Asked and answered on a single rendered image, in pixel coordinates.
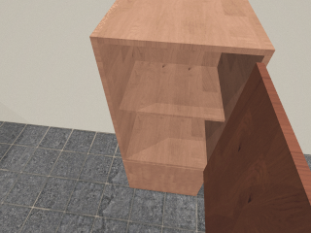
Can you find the cupboard door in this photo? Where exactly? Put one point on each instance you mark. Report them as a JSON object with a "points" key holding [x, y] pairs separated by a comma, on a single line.
{"points": [[257, 179]]}

